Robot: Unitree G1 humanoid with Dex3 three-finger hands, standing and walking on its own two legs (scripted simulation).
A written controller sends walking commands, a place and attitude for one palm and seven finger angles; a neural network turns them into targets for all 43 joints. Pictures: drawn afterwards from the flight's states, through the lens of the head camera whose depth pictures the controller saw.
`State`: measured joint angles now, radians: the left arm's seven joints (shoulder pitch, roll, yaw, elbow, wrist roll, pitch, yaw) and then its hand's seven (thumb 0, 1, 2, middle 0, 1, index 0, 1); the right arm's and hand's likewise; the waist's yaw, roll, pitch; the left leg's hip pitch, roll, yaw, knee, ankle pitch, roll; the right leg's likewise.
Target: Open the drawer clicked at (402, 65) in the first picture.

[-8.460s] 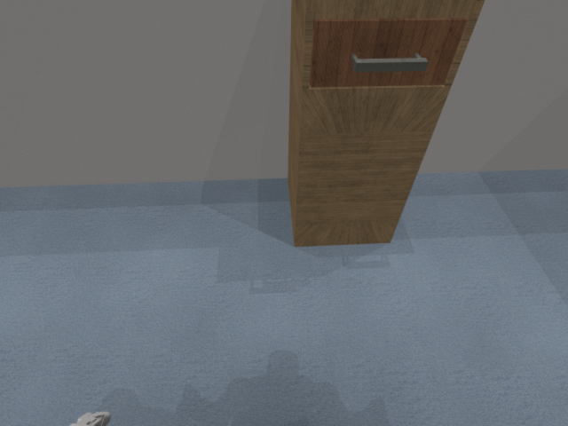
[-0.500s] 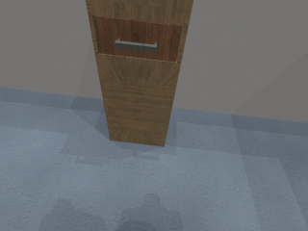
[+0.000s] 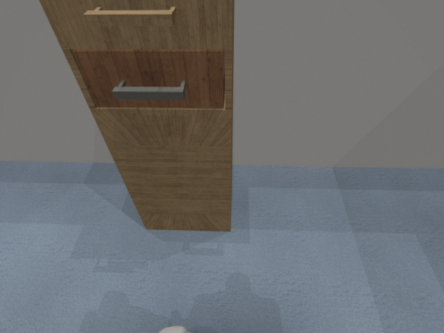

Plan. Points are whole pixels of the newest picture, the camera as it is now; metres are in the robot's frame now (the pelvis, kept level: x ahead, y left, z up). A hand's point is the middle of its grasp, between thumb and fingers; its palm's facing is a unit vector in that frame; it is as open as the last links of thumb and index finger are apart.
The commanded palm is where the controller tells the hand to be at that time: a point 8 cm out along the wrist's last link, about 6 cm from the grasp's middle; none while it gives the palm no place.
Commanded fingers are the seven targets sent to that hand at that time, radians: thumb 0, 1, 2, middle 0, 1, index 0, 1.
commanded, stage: take the last steps up to it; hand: left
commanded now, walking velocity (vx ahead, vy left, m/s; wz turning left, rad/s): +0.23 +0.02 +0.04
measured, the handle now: (151, 88) +0.69 +0.21 +0.08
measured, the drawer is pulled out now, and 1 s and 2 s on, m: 0.00 0.00 0.00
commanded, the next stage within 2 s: come to a stop and stand still in 0.20 s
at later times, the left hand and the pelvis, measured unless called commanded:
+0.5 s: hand out of the picture +0.10 +0.20 -0.18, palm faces +0.07 -0.99 -0.15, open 7.4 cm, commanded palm none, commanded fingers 0.00 0.90 0.90 -0.20 -0.30 -0.20 -0.30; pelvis +0.14 +0.05 +0.00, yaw -1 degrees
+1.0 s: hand (147, 314) +0.19 +0.17 -0.15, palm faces +0.04 -0.96 -0.28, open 7.4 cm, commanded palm none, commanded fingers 0.00 0.90 0.90 -0.20 -0.30 -0.20 -0.30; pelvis +0.12 -0.02 +0.01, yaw -1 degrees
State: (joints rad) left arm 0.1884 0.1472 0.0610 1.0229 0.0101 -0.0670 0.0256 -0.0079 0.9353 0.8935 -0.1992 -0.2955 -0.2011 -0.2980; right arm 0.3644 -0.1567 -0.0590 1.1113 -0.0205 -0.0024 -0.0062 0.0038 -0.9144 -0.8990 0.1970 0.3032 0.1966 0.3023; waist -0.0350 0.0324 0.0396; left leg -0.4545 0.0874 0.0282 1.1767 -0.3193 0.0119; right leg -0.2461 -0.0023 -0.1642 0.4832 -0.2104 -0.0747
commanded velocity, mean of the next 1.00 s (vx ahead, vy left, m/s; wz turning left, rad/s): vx -0.02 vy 0.03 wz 0.01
